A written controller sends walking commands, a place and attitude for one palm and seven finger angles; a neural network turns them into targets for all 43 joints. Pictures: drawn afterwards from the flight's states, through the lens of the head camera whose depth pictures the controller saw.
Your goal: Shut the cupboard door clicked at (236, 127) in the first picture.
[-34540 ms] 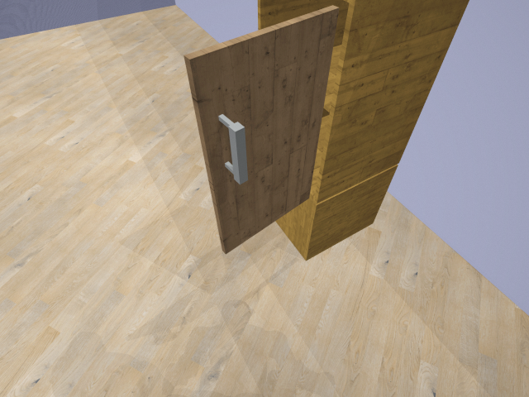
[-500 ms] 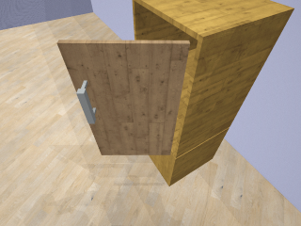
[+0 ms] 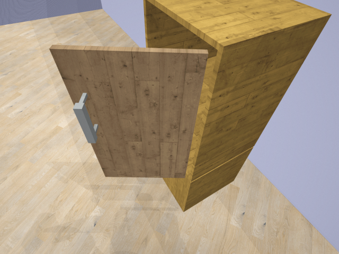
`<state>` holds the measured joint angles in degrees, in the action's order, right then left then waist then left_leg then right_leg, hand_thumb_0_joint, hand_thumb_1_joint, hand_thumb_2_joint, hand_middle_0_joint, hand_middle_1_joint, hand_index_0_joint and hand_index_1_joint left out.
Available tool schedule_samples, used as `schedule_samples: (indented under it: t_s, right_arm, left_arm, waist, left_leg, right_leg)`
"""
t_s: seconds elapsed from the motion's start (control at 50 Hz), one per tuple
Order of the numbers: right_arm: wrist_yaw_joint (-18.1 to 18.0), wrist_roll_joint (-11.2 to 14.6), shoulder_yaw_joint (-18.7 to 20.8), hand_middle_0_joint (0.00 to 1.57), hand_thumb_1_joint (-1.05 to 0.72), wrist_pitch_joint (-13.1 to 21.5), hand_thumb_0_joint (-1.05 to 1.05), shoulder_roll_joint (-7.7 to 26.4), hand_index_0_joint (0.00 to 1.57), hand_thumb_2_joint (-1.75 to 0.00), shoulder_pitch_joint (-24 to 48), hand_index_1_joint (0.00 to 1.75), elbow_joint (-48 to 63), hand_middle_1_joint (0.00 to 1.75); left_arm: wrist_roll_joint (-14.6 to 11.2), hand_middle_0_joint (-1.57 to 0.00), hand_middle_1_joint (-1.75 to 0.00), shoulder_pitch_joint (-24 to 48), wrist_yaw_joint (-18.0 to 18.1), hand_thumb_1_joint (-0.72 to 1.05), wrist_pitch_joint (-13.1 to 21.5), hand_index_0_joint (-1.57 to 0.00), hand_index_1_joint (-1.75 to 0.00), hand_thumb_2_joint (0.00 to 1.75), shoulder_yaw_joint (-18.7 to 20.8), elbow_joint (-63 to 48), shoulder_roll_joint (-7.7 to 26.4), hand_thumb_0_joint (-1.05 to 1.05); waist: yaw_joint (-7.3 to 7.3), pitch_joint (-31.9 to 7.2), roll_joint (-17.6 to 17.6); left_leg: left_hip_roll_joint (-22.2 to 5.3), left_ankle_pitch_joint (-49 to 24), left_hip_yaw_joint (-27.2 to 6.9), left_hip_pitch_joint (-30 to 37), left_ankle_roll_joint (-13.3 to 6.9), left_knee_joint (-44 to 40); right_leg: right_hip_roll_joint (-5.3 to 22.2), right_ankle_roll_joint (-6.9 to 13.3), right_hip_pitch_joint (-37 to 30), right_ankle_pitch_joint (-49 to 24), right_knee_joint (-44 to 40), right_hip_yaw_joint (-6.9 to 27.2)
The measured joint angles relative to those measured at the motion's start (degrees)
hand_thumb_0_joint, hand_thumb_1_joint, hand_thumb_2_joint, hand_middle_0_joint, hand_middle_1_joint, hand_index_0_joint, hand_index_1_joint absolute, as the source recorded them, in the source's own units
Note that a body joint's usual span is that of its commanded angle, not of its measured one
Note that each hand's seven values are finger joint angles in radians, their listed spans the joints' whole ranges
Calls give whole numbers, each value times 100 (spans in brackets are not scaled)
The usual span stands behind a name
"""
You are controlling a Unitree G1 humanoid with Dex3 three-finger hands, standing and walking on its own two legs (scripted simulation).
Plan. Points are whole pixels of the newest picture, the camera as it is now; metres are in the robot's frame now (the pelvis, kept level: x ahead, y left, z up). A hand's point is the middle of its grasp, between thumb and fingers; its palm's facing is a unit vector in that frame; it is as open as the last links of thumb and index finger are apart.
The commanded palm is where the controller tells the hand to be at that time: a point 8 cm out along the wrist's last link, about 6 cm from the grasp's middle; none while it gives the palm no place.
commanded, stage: come to a stop and stand still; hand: left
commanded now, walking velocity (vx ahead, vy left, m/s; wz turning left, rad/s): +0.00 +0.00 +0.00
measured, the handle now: (88, 118) +0.44 +0.25 +0.05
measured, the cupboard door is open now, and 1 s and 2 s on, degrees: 59 59 59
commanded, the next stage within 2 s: look again from close up in 0.50 s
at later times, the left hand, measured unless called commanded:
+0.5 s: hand out of the picture +0.01 +0.17 -0.18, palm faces +0.03 -0.99 -0.16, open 7.3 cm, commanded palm none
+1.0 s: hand out of the picture +0.02 +0.23 -0.18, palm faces -0.04 -0.97 -0.25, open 7.3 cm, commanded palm none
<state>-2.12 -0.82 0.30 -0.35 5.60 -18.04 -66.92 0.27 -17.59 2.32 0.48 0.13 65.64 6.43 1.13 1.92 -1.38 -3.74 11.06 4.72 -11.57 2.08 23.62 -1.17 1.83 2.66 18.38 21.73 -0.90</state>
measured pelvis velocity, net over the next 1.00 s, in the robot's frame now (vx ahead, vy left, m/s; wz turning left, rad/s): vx -0.01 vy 0.04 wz -0.03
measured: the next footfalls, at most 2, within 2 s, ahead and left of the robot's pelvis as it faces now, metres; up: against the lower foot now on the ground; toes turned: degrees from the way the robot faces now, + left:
none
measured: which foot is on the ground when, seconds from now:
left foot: down 0.00-1.00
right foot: down 0.00-1.00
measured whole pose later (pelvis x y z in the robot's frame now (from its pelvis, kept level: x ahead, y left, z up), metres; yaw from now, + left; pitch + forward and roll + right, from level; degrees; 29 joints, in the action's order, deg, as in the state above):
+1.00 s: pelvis -0.01 +0.04 -0.01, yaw -2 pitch -1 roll +1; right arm -0.6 -1.3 -0.2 -0.5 10.6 -15.3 -59.1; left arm 0.8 -16.0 2.2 0.0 -1.2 58.9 10.6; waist 0.8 1.0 0.9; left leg -1.0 15.0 7.2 -15.1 -1.5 31.0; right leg 2.2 -1.3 7.8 22.4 31.0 1.9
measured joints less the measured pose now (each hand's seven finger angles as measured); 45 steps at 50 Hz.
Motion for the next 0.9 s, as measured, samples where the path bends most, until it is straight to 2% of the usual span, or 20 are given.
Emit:
schedule_samples:
  t_s: [0.26,0.6,0.64,0.72,0.9]
  right_arm:
    - [-40,3,37,20,-92,16,1,219,20,-90,386,30,158,30]
    - [-37,6,2,20,-92,11,1,250,20,-90,470,30,194,30]
    - [18,3,12,20,-92,13,1,327,20,-90,463,30,325,30]
    - [57,-20,30,20,-92,127,1,459,20,-90,392,30,707,30]
    - [77,-32,-24,20,-93,20,1,494,20,-90,300,30,793,30]
  left_arm:
    - [18,-20,-30,-29,12,91,9,-20,-30,90,6,-25,67,0]
    - [18,-20,-30,95,2,91,-3,-20,-30,90,3,-57,214,0]
    - [69,-20,-30,68,76,91,101,-20,-30,90,-41,-130,169,0]
    - [71,-20,-30,18,77,91,193,-20,-30,90,-82,-353,143,0]
    - [41,-20,-30,170,43,91,1,-20,-30,90,-97,-634,344,0]
  waist:
    - [-81,7,-87]
    - [-91,64,-112]
    - [-97,36,11]
    - [12,59,218]
    - [-20,-48,278]
  left_leg:
    - [33,189,33,112,-10,75]
    - [109,231,69,231,-68,12]
    - [32,301,59,-77,-100,393]
    - [29,598,48,-367,-156,835]
    - [201,595,168,-348,-316,998]
  right_leg:
    - [42,-32,-163,112,-50,28]
    - [120,-100,-317,97,-199,49]
    - [67,-131,-132,92,-94,75]
    - [76,-169,267,351,540,115]
    - [271,-298,394,517,993,213]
